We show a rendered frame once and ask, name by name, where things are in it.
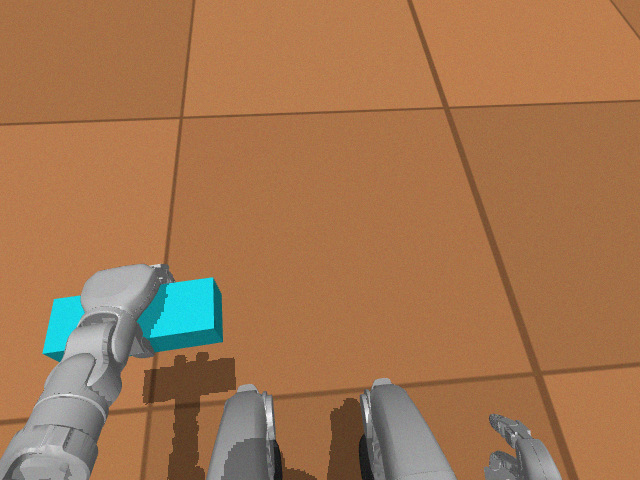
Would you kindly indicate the carton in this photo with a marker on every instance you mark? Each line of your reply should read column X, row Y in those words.
column 181, row 315

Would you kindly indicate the right robot hand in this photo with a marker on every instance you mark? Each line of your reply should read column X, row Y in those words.
column 533, row 461

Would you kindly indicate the left robot hand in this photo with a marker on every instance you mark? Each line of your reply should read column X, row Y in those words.
column 130, row 288

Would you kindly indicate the left robot arm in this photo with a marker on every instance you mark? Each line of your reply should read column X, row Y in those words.
column 59, row 440

